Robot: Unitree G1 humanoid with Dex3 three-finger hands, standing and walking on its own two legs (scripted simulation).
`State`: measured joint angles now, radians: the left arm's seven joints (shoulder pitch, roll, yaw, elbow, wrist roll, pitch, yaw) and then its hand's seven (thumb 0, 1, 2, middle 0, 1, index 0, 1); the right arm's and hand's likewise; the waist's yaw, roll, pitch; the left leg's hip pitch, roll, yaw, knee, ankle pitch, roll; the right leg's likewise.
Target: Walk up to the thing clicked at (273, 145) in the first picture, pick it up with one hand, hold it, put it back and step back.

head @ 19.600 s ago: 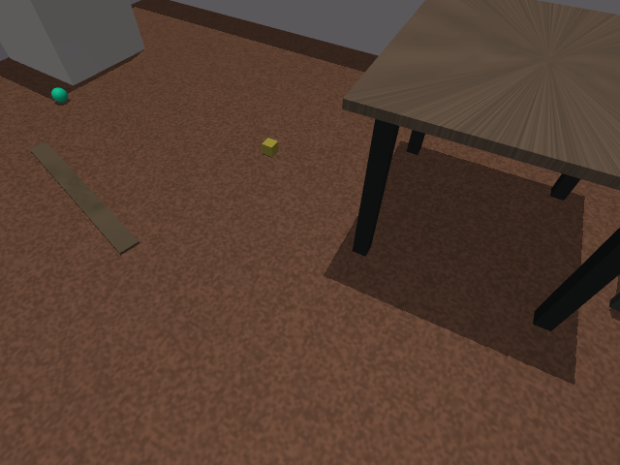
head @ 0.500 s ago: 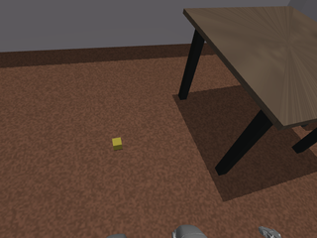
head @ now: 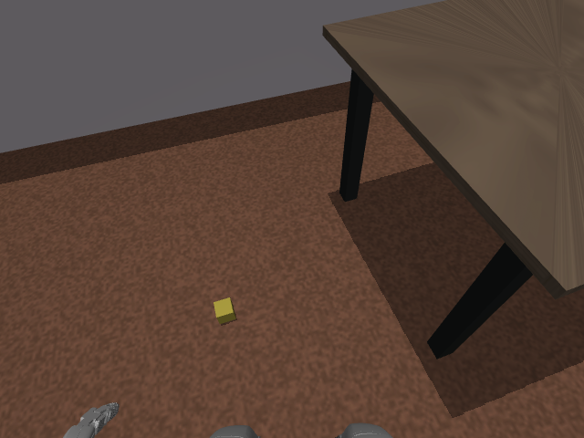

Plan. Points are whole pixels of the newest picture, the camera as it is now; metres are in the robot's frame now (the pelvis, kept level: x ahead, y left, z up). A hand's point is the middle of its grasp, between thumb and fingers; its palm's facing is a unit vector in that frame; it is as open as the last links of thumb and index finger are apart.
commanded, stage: walk up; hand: left
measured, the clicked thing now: (224, 310) +0.60 +0.27 -0.74
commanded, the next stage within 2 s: stand in 1.84 s
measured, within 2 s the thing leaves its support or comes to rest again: neither
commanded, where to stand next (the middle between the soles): +0.26 +0.03 m, yaw +2 degrees
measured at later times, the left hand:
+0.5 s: hand (106, 411) +0.18 +0.32 -0.16, palm faces -0.04 -0.94 -0.33, open 7.4 cm
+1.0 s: hand (137, 361) +0.25 +0.28 -0.14, palm faces -0.01 -0.94 -0.35, open 7.4 cm
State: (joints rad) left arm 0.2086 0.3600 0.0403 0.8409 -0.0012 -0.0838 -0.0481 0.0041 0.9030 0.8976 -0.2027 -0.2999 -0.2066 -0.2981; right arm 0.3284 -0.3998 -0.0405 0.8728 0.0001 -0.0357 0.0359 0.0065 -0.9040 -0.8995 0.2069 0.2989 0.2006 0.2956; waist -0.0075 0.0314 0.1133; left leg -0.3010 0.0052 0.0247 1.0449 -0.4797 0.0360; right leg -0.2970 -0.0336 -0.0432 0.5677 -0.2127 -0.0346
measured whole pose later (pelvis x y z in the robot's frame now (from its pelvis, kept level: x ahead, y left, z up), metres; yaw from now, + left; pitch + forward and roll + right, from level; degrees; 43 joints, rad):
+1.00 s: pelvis +0.15 +0.02 +0.00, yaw +0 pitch -3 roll +1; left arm 0.10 0.35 0.00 1.02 0.00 -0.01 -0.01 0.01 0.90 0.90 -0.20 -0.30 -0.21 -0.30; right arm 0.12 -0.36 0.00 1.03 0.01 -0.01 0.02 0.00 -0.90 -0.90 0.21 0.30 0.20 0.30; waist 0.01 0.01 0.08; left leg -0.25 0.03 0.05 0.55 -0.24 -0.01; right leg -0.27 -0.06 -0.01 0.57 -0.24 0.03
